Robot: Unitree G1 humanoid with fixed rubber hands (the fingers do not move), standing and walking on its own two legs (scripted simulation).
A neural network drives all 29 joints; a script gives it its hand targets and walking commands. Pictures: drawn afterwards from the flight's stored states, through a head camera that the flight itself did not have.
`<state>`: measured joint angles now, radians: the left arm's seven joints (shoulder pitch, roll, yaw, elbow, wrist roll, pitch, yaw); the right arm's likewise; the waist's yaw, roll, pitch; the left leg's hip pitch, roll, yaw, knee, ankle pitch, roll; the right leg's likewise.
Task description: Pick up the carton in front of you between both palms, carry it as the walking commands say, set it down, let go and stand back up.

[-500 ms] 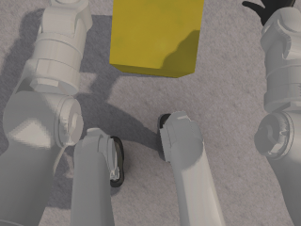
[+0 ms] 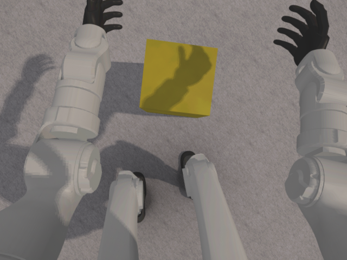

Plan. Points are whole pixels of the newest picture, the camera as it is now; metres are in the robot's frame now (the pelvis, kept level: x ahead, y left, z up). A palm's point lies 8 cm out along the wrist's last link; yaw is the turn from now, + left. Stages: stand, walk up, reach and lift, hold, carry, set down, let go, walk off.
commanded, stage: set down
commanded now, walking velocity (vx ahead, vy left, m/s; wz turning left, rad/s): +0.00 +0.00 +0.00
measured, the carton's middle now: (176, 85) +0.50 -0.11 -0.45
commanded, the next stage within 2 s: let go in 0.12 s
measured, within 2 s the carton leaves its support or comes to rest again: neither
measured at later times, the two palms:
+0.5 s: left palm (47, 85) +0.45 +0.10 +0.01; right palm out of the picture +0.38 -0.31 +0.02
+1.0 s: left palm out of the picture +0.32 +0.20 +0.11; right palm out of the picture +0.24 -0.24 +0.13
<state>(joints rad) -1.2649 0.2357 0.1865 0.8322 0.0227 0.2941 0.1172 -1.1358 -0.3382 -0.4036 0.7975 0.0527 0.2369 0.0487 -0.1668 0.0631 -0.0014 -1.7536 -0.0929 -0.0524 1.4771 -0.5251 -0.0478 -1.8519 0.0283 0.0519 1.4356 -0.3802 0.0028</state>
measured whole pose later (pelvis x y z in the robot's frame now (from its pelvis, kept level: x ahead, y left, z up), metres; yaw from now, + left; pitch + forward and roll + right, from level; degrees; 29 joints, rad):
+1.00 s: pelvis +0.09 +0.01 +0.20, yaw -4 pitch +9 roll +0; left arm 0.08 0.16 0.09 0.51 0.06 0.00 0.01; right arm 0.18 -0.20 -0.04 0.43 0.03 0.01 0.08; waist -0.06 -0.02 0.03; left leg -0.34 -0.02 -0.08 0.50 -0.31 0.00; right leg -0.43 0.03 0.06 0.48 -0.21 0.00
